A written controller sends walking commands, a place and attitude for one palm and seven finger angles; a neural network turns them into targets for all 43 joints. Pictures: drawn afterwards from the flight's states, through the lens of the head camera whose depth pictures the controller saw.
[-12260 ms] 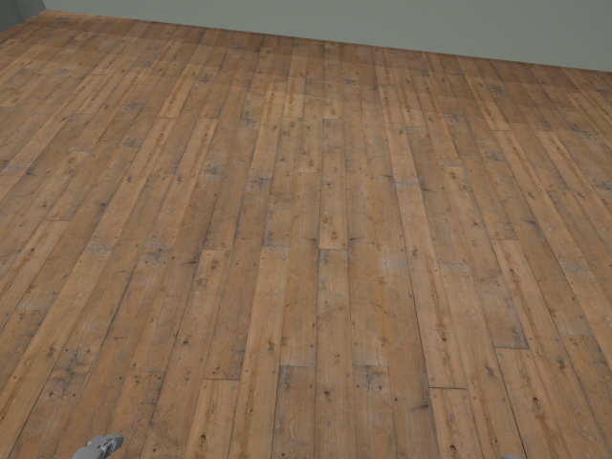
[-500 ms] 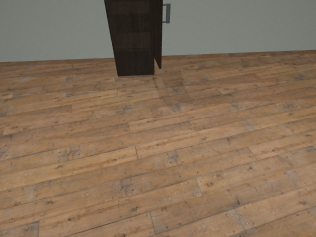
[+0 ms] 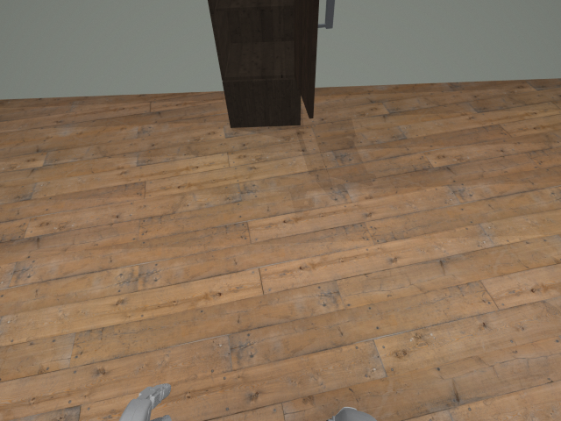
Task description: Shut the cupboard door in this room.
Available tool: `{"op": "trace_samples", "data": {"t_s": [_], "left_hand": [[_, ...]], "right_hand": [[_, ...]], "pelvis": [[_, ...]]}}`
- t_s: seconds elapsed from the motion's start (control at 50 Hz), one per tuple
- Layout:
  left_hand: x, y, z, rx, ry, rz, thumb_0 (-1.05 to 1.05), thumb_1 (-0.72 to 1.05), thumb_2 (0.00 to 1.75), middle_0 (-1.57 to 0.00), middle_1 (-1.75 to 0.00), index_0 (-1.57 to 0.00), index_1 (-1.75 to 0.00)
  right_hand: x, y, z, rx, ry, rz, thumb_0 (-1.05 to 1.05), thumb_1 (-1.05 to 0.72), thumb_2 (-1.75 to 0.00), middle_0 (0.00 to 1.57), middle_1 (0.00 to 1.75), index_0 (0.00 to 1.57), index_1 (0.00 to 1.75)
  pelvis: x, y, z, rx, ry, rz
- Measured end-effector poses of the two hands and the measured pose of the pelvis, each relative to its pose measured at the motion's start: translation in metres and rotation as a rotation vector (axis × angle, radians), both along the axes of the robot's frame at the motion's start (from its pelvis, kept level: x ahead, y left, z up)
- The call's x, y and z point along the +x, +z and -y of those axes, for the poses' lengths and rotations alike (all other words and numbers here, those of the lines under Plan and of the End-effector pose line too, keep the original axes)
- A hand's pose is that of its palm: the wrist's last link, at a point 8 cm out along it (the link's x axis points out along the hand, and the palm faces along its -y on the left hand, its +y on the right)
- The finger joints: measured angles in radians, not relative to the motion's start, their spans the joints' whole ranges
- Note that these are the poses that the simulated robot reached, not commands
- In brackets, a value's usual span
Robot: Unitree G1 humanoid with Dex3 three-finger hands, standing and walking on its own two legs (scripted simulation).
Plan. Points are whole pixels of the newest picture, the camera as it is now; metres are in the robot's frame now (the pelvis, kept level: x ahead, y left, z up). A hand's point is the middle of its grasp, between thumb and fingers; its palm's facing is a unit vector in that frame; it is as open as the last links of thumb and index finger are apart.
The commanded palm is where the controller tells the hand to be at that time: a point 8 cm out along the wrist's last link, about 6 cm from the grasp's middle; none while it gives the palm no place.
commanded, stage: turn or walk to find it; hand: left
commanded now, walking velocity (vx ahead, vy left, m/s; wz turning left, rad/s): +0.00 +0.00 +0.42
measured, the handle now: (324, 8) +1.39 -0.14 -0.01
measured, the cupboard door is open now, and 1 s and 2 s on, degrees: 98 98 98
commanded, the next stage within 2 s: none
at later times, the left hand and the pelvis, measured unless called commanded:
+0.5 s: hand out of the picture +0.01 +0.23 -0.18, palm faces +0.30 -0.92 -0.25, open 7.3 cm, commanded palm none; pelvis +0.04 +0.01 +0.00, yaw +15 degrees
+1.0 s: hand out of the picture +0.07 +0.19 -0.14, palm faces +0.43 -0.87 -0.26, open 7.3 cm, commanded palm none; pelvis +0.06 -0.02 +0.01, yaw +26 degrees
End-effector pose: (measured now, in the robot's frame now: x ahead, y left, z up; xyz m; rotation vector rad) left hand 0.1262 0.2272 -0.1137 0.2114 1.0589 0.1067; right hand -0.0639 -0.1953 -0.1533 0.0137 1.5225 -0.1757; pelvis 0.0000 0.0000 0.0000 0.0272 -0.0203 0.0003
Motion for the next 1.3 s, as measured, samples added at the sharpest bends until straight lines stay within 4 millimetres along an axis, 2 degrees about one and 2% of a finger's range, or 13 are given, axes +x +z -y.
{"op": "trace_samples", "data": {"t_s": [0.04,0.1,0.24,0.34,0.46,0.56,0.7,0.86,0.94,1.04,1.14,1.22,1.3], "left_hand": [[0.015,-0.001,0.009,0.012,0.006,0.042,0.01,0.91,0.9,-0.2,-0.3,-0.2,-0.3],[0.015,0.003,0.017,0.009,0.044,0.052,0.0,0.91,0.9,-0.2,-0.3,-0.2,-0.3],[-0.03,0.002,0.013,0.005,0.178,-0.06,0.0,0.92,0.9,-0.2,-0.3,-0.21,-0.3],[-0.07,-0.006,-0.01,0.009,0.264,-0.141,0.0,0.92,0.9,-0.2,-0.3,-0.21,-0.3],[-0.124,-0.031,-0.043,-0.013,0.367,-0.236,0.0,0.91,0.9,-0.2,-0.3,-0.21,-0.3],[-0.145,-0.027,-0.057,-0.021,0.421,-0.307,0.01,0.91,0.9,-0.2,-0.3,-0.2,-0.3],[-0.13,-0.01,-0.058,-0.015,0.444,-0.248,0.01,0.91,0.9,-0.2,-0.3,-0.2,-0.3],[-0.085,-0.001,-0.035,0.009,0.442,-0.125,0.01,0.91,0.9,-0.2,-0.3,-0.2,-0.3],[-0.078,0.003,-0.016,0.032,0.453,-0.07,0.01,0.91,0.9,-0.2,-0.3,-0.2,-0.3],[-0.096,0.01,0.004,0.019,0.51,-0.09,0.01,0.91,0.9,-0.2,-0.3,-0.21,-0.3],[-0.123,0.007,0.013,-0.002,0.572,-0.136,0.01,0.91,0.9,-0.2,-0.3,-0.21,-0.3],[-0.155,-0.002,0.011,-0.021,0.63,-0.175,0.01,0.91,0.9,-0.2,-0.3,-0.21,-0.3],[-0.194,-0.019,0.001,-0.046,0.701,-0.221,0.01,0.91,0.9,-0.2,-0.3,-0.21,-0.3]], "right_hand": [[0.022,-0.011,0.018,-0.006,0.02,0.014,0.0,-0.9,-0.9,0.21,0.3,0.2,0.3],[0.064,-0.011,0.044,-0.044,0.076,0.061,0.0,-0.91,-0.9,0.21,0.3,0.2,0.3],[0.169,0.017,0.08,-0.126,0.22,0.224,0.0,-0.91,-0.9,0.2,0.3,0.2,0.3],[0.224,0.034,0.074,-0.162,0.323,0.297,0.0,-0.91,-0.9,0.2,0.3,0.19,0.3],[0.267,0.04,0.033,-0.18,0.438,0.375,0.0,-0.91,-0.9,0.2,0.3,0.19,0.3],[0.269,0.046,-0.001,-0.15,0.489,0.372,0.0,-0.91,-0.9,0.2,0.3,0.2,0.3],[0.26,0.042,-0.019,-0.091,0.504,0.318,0.0,-0.91,-0.9,0.21,0.3,0.2,0.3],[0.251,0.021,0.01,-0.064,0.49,0.25,0.0,-0.91,-0.9,0.21,0.3,0.2,0.3],[0.255,0.006,0.031,-0.057,0.501,0.221,0.0,-0.91,-0.9,0.21,0.3,0.2,0.3],[0.267,0.012,0.042,-0.063,0.547,0.202,0.0,-0.91,-0.9,0.2,0.3,0.2,0.3],[0.28,0.019,0.038,-0.072,0.608,0.197,0.0,-0.91,-0.9,0.2,0.3,0.2,0.3],[0.293,0.023,0.018,-0.08,0.677,0.21,0.0,-0.91,-0.9,0.2,0.3,0.2,0.3],[0.308,0.025,-0.014,-0.089,0.753,0.271,0.0,-0.91,-0.9,0.2,0.3,0.2,0.3]], "pelvis": [[0.01,-0.008,0.009,-0.001,0.026,0.004],[0.017,-0.006,0.015,-0.003,0.072,0.017],[0.03,0.008,0.02,-0.002,0.14,0.008],[0.036,0.009,0.014,-0.015,0.187,-0.002],[0.038,-0.004,-0.009,-0.048,0.244,-0.008],[0.04,0.005,-0.02,-0.05,0.277,-0.009],[0.046,0.015,-0.021,-0.05,0.326,-0.02],[0.053,0.008,0.001,-0.027,0.388,-0.022],[0.056,0.002,0.016,-0.02,0.432,-0.017],[0.058,0.01,0.023,-0.002,0.481,-0.012],[0.057,0.013,0.023,0.005,0.533,-0.015],[0.052,0.011,0.017,-0.001,0.572,-0.017],[0.043,0.002,0.003,-0.025,0.615,-0.014]]}}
